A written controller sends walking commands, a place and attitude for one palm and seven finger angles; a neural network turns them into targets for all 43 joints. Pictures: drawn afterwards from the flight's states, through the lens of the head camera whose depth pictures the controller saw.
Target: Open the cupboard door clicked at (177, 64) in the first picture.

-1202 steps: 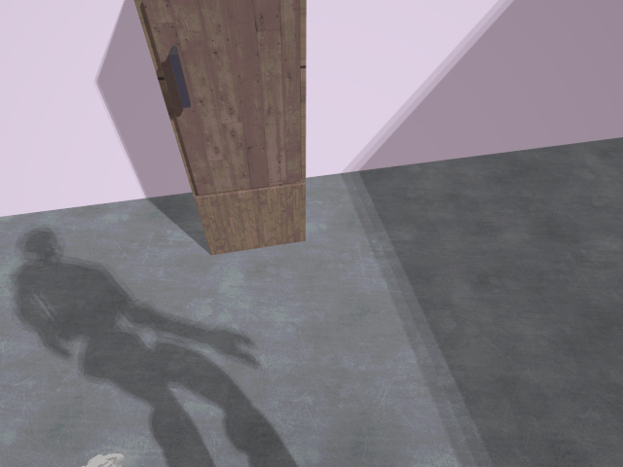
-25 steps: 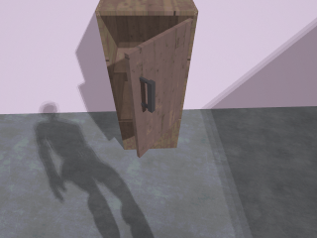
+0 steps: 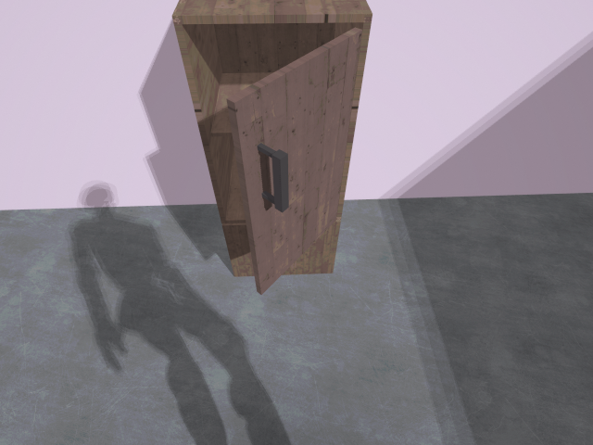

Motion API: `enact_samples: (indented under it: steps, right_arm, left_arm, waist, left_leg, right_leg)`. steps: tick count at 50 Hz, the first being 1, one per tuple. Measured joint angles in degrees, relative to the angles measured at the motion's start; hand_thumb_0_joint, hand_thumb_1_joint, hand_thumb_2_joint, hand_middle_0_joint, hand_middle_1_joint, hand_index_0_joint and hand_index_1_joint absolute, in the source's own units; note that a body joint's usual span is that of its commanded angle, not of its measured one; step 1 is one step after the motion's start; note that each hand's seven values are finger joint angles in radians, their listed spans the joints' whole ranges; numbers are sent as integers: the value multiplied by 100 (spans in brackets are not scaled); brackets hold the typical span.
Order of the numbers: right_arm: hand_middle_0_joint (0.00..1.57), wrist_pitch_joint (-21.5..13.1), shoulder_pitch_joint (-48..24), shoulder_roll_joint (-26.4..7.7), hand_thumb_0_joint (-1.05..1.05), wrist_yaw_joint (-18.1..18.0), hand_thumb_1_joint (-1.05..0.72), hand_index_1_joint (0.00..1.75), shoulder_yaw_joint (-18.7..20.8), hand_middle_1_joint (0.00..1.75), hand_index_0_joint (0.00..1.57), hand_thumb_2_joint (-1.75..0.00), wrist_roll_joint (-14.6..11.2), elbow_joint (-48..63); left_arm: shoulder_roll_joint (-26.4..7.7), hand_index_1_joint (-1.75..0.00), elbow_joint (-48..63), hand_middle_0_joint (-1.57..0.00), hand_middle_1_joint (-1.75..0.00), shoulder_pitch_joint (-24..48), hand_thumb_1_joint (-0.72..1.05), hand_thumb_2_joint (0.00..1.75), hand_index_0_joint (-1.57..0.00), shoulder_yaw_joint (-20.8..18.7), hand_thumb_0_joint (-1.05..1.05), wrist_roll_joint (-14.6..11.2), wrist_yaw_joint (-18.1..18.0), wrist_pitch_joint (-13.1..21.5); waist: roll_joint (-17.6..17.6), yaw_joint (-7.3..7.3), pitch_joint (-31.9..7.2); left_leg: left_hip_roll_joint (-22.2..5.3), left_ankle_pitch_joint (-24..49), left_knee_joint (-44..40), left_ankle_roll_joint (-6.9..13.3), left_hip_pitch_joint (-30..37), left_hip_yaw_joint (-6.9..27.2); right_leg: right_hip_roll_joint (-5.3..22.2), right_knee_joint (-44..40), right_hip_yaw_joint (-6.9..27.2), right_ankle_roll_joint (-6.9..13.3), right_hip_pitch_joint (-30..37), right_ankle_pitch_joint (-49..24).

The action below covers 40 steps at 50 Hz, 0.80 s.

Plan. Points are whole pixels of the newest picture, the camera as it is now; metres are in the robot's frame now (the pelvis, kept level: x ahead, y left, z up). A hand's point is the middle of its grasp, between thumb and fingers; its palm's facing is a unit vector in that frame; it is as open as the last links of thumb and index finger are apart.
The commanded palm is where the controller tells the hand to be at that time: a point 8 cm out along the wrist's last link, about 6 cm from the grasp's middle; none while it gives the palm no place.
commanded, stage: look to check the result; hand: left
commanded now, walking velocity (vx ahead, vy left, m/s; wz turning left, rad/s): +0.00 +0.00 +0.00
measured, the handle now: (273, 178) +0.57 +0.08 +0.01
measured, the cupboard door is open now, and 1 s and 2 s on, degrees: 48 48 48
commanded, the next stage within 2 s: walk to a spot facing it in 0.08 s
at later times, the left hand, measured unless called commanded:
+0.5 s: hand out of the picture +0.01 +0.17 -0.18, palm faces -0.02 -0.98 -0.19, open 7.4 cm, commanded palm none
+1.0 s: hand out of the picture +0.10 +0.14 -0.16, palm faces -0.30 -0.92 -0.27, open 7.4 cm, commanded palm none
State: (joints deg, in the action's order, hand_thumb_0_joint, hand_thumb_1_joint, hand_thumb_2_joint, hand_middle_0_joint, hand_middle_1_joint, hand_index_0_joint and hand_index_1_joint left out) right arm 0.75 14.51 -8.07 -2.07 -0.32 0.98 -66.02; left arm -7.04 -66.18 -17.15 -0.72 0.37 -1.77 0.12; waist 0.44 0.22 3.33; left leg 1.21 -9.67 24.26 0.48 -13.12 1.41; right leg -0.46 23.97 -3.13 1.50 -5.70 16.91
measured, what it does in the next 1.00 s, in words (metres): lifts its left foot, turning right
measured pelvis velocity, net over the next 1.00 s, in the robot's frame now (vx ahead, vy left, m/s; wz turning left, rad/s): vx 0.00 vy -0.04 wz -0.40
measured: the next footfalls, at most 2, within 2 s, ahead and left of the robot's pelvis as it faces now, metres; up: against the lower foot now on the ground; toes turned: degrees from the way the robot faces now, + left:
left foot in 1.14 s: +0.11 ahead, +0.08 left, +0.00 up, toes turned -29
right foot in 1.48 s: -0.03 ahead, -0.16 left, +0.00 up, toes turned -43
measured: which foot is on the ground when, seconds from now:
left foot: down 0.00-0.68, up 0.70-1.00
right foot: down 0.00-1.00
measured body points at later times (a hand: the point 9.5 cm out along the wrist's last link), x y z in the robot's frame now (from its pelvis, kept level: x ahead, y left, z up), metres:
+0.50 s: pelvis +0.01 -0.01 -0.01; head +0.04 -0.01 +0.44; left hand +0.02 +0.22 -0.17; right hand +0.01 -0.24 -0.17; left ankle +0.04 +0.11 -0.74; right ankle -0.04 -0.10 -0.74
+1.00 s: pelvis +0.00 -0.04 +0.00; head +0.05 -0.07 +0.44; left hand +0.12 +0.19 -0.14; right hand +0.03 -0.31 -0.15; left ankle +0.04 +0.11 -0.68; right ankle -0.04 -0.11 -0.74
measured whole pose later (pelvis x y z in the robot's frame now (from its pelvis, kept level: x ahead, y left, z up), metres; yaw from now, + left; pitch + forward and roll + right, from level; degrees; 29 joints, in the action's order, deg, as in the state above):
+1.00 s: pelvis +0.00 -0.04 +0.00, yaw -23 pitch +2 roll +2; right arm 3.1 3.4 -12.5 -1.8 3.7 0.3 -52.5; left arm -10.8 -54.4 -14.4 -4.5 1.6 -0.7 -1.8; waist -0.3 -2.1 5.8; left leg -0.9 -24.4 55.3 -3.2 -26.0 1.0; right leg -5.0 28.3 8.3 3.9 -13.9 15.2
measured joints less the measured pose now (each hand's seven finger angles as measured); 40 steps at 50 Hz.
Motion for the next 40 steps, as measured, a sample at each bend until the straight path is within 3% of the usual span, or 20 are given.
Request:
enact_samples:
  steps: [14,27,31,33,35,37,40]
  right_arm:
    - [20,-2,-36,-16,1,-29,-91,29,12,30,20,-89,2,-14]
    - [20,87,-235,-136,0,-96,-91,29,295,30,20,-89,22,543]
    - [20,37,-317,-248,0,-80,-90,29,324,30,20,-89,76,754]
    - [20,53,-333,-335,0,-62,-90,29,330,30,20,-89,94,820]
    - [20,118,-331,-380,0,-29,-90,30,348,30,20,-89,56,888]
    - [20,225,-427,-452,0,12,-90,30,396,30,20,-89,23,898]
    - [20,282,-622,-527,0,38,-90,29,440,30,20,-89,8,947]
  left_arm:
    - [2,-30,62,-20,-30,71,91,90,-20,-30,0,0,-2,0]
    - [-248,-30,461,-20,-30,170,91,90,-20,-384,0,66,147,-314]
    - [-370,-30,689,-20,-30,400,91,90,-20,-457,0,84,214,-377]
    - [-398,-30,821,-20,-30,475,91,90,-20,-471,1,86,250,-343]
    - [-485,-30,988,-20,-30,453,91,90,-20,-476,0,115,257,-233]
    - [-499,-30,1037,-20,-30,509,91,90,-20,-461,0,119,212,-190]
    - [-473,-30,1083,-20,-30,505,91,90,-20,-441,0,111,141,-179]
  waist:
    - [-15,-20,-13]
    - [-110,-86,106]
    - [-46,-126,220]
    - [81,-135,237]
    - [76,-156,172]
    - [146,-144,223]
    - [150,-157,280]
  left_leg:
    - [-60,-85,2,-50,69,-30]
    - [-380,-571,760,-76,-315,-666]
    - [-505,-558,759,-106,-326,-944]
    - [-627,-578,822,-180,-341,-1012]
    - [-687,-944,1296,-254,-560,-1041]
    - [-601,-1618,2369,-249,-928,-653]
    - [-421,-1626,3511,-279,-1315,-324]
  right_leg:
    - [-56,-57,39,48,76,36]
    - [-287,971,642,81,-692,346]
    - [-144,2181,356,12,-1280,1082]
    - [-61,1987,211,-16,-1248,940]
    - [9,1317,269,52,-1103,296]
    - [-88,1407,278,179,-1134,364]
    - [-199,1120,436,254,-1022,287]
